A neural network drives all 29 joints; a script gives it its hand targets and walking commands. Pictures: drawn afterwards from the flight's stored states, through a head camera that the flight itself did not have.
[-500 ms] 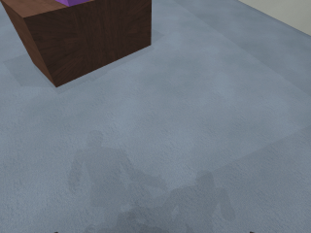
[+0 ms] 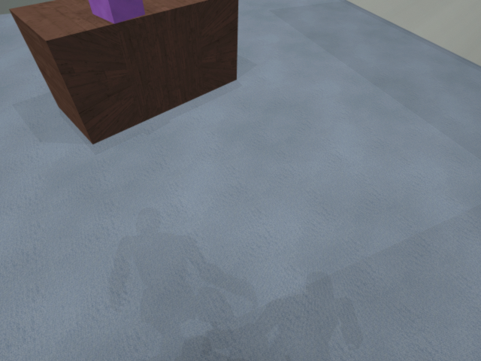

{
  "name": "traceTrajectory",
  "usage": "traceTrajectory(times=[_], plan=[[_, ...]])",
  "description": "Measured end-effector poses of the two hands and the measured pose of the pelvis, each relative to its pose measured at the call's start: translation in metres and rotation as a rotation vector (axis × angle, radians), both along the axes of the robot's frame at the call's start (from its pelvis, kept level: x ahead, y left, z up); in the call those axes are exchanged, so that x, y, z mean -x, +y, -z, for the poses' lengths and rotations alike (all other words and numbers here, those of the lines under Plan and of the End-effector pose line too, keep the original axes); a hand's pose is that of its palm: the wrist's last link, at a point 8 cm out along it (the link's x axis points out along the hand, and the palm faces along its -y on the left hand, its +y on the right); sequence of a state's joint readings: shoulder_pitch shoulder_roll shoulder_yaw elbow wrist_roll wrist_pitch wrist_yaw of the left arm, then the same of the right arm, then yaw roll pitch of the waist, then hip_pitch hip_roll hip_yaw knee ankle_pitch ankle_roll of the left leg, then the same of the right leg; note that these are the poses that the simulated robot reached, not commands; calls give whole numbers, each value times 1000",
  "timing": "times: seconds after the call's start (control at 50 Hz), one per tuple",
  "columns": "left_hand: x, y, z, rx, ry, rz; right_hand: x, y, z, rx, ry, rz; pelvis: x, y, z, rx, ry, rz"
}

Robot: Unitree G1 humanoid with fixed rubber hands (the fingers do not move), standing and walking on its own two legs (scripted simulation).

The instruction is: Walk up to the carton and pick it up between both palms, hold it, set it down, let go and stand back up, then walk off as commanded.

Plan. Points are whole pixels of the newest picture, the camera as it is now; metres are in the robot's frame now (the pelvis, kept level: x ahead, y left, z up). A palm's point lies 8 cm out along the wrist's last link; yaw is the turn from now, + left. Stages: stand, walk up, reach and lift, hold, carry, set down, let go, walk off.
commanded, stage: stand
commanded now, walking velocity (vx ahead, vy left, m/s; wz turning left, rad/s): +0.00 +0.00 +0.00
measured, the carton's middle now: out of the picture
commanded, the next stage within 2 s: none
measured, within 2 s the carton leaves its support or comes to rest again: neither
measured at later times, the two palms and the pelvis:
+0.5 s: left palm out of the picture +0.09 +0.28 -0.12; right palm out of the picture +0.08 -0.28 -0.12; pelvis +0.01 +0.00 +0.01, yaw +0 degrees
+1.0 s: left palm out of the picture +0.08 +0.29 -0.12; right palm out of the picture +0.08 -0.28 -0.12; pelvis +0.01 +0.00 +0.01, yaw +0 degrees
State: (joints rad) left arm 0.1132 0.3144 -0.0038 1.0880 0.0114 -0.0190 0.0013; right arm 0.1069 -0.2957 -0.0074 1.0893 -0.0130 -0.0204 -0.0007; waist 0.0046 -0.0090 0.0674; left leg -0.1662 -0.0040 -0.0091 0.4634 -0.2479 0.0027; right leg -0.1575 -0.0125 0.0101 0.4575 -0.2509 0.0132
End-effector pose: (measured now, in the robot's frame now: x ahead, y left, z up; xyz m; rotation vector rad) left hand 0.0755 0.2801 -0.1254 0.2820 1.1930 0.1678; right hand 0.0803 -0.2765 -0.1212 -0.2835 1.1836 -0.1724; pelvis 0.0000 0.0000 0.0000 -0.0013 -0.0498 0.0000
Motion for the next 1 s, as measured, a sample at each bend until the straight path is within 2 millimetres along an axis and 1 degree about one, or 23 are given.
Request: traceTrajectory(times=[0.18,0.38,0.58,0.7,0.86,1.0], plan=[[-5,6,-6,-20,2,3,0,-4,-3,10,7,18,-2,1,-3,1,-2,-1],[-11,5,-8,-22,-3,7,4,-5,-3,4,26,26,-4,0,-5,-1,0,2],[-10,-1,-6,-7,11,7,5,-5,-3,6,39,26,-7,-1,-6,-1,-1,-2],[-7,-3,-4,-3,20,5,1,-4,-3,4,33,21,-9,-1,-6,-1,1,-3],[-5,2,-6,-17,23,-4,-3,-5,-3,4,26,19,-9,-2,-6,-1,1,-4],[-8,5,-9,-25,19,-7,-2,-8,-3,8,31,25,-9,-2,-6,0,3,-2]])
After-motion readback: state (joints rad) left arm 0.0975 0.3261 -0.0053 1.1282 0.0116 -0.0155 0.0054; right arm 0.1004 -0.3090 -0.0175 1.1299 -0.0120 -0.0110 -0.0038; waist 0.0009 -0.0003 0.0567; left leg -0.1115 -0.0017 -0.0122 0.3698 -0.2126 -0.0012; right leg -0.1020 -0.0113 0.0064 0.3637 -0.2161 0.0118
